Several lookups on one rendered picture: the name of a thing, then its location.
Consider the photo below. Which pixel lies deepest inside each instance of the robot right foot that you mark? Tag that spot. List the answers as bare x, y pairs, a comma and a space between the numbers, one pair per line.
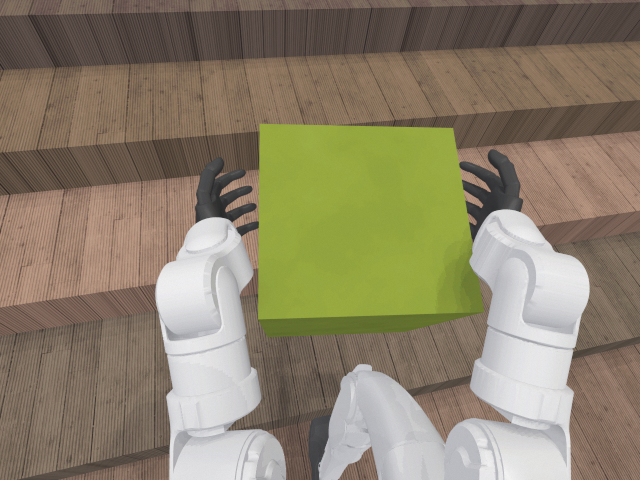
318, 437

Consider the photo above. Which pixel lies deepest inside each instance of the right robot hand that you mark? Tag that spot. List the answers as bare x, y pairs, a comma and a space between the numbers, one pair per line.
504, 193

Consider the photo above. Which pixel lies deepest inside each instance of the left robot hand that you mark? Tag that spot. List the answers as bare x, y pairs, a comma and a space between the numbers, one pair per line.
211, 205

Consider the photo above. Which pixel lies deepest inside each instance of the robot left forearm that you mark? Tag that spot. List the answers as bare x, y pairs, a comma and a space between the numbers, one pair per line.
203, 328

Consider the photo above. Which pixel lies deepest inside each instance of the robot right upper arm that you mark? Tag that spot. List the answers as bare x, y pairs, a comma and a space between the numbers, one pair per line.
478, 449

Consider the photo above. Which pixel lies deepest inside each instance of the carton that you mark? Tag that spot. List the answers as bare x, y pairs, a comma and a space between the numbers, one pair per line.
362, 229

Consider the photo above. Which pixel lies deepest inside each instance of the robot right forearm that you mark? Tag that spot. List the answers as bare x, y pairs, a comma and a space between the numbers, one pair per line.
538, 298

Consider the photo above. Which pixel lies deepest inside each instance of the robot left upper arm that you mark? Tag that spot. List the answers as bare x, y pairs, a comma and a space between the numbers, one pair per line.
233, 455

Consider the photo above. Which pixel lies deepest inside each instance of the right robot thigh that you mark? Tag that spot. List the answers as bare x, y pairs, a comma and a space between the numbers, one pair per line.
405, 443

